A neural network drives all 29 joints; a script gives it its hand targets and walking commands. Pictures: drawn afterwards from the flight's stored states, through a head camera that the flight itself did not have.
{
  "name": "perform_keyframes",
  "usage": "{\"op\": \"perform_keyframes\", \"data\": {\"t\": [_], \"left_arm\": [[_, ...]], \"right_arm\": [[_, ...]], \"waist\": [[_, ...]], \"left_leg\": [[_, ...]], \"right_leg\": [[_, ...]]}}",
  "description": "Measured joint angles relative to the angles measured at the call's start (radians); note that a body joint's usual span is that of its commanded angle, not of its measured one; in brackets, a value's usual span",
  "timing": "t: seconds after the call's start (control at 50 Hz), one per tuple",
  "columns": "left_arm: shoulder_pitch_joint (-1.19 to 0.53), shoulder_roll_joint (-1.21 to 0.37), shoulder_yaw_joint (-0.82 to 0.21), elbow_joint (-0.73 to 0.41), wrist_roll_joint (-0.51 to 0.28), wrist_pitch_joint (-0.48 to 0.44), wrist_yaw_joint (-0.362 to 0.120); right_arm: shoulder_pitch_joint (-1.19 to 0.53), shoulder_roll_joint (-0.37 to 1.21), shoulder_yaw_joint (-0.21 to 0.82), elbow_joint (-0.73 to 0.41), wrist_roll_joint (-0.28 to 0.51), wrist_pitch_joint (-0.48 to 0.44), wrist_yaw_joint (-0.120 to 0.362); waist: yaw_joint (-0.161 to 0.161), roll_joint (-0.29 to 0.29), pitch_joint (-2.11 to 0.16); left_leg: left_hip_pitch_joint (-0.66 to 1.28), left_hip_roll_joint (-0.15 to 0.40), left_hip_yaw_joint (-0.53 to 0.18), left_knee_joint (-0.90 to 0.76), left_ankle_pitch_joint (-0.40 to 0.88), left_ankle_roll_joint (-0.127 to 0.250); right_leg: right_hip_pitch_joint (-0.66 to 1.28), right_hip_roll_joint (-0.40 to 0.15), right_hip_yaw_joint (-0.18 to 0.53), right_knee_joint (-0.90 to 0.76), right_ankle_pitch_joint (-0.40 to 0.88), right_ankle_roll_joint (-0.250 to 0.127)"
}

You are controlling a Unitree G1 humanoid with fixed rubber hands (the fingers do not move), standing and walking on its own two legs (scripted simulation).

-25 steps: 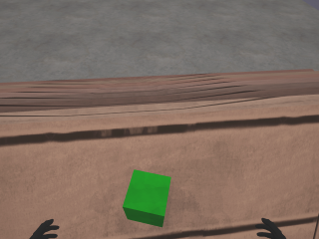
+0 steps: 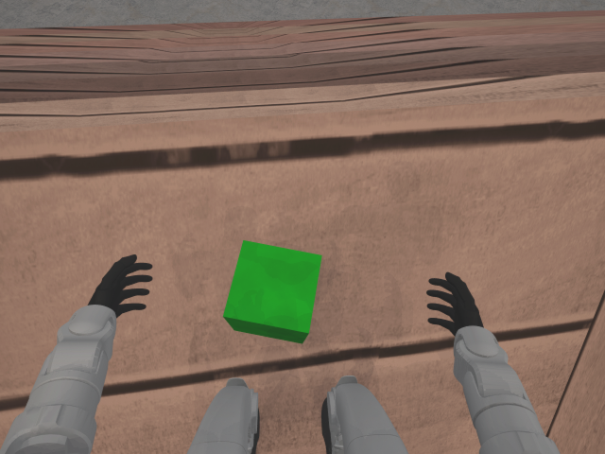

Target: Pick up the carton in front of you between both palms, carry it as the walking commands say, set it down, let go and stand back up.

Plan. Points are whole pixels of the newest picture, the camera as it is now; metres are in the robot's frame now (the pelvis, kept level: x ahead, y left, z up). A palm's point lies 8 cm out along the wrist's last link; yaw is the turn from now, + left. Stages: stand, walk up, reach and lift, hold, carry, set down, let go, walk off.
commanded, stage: reach and lift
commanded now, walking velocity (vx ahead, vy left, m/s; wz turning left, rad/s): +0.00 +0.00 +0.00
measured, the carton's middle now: (274, 295) +0.43 +0.03 -0.59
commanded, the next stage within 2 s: none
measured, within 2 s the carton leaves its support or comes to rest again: neither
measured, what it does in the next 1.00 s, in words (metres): lowers itself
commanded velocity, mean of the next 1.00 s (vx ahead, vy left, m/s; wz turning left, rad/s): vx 0.00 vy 0.00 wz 0.00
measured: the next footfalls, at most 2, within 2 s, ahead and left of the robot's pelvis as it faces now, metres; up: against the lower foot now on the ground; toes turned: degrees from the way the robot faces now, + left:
none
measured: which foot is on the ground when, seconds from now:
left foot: down 0.00-1.00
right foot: down 0.00-1.00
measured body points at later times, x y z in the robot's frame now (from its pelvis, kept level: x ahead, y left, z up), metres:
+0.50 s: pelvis -0.08 +0.02 -0.07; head +0.22 +0.04 +0.27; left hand +0.48 +0.22 -0.16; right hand +0.41 -0.17 -0.16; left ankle +0.02 +0.11 -0.68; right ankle +0.02 -0.14 -0.68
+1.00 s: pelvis -0.07 +0.00 -0.22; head +0.28 +0.03 +0.06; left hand +0.46 +0.21 -0.40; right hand +0.40 -0.17 -0.39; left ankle +0.02 +0.12 -0.68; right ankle +0.02 -0.14 -0.68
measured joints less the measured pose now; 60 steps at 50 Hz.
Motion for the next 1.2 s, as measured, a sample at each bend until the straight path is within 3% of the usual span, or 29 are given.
{"op": "perform_keyframes", "data": {"t": [0.28, 0.48, 0.62, 0.72, 0.88, 1.02, 1.2], "left_arm": [[-0.599, 0.064, 0.042, 0.238, -0.006, 0.016, -0.032], [-0.969, 0.099, 0.094, 0.378, 0.080, 0.023, -0.057], [-0.972, 0.060, 0.128, 0.366, 0.132, -0.015, -0.039], [-0.912, 0.018, 0.144, 0.354, 0.138, -0.055, -0.012], [-0.863, 0.037, 0.078, 0.319, 0.035, -0.100, 0.037], [-0.919, 0.120, -0.016, 0.296, -0.084, -0.097, 0.049], [-1.106, 0.188, -0.090, 0.434, -0.143, -0.080, 0.042]], "right_arm": [[-0.505, 0.096, -0.113, 0.077, 0.016, 0.032, -0.105], [-0.810, 0.178, -0.274, 0.102, -0.073, 0.050, -0.128], [-0.797, 0.219, -0.346, 0.098, -0.144, -0.013, -0.096], [-0.754, 0.218, -0.351, 0.136, -0.153, -0.075, -0.078], [-0.750, 0.166, -0.250, 0.165, -0.046, -0.126, -0.097], [-0.819, 0.120, -0.149, 0.144, 0.057, -0.105, -0.142], [-1.000, 0.095, -0.140, 0.258, 0.092, -0.073, -0.163]], "waist": [[-0.031, 0.005, 0.011], [-0.050, -0.003, 0.052], [-0.043, -0.004, -0.001], [-0.028, 0.004, -0.074], [-0.010, 0.002, -0.077], [-0.006, -0.013, 0.020], [-0.012, -0.033, 0.185]], "left_leg": [[-0.444, -0.013, -0.004, 0.129, 0.090, 0.015], [-0.641, -0.023, -0.025, 0.188, 0.115, 0.016], [-0.753, -0.029, -0.036, 0.222, 0.091, 0.015], [-0.887, -0.030, -0.040, 0.325, 0.040, 0.013], [-1.130, -0.032, -0.052, 0.589, -0.049, -0.001], [-1.294, -0.031, -0.060, 0.825, -0.084, -0.016], [-1.387, -0.029, -0.059, 1.018, -0.074, -0.019]], "right_leg": [[-0.430, 0.003, 0.016, 0.108, 0.081, 0.041], [-0.612, 0.004, 0.002, 0.153, 0.104, 0.048], [-0.718, 0.004, -0.003, 0.183, 0.077, 0.049], [-0.852, 0.012, -0.001, 0.286, 0.026, 0.052], [-1.098, 0.044, 0.011, 0.552, -0.064, 0.060], [-1.266, 0.065, 0.005, 0.791, -0.099, 0.060], [-1.360, 0.078, 0.001, 0.984, -0.089, 0.071]]}}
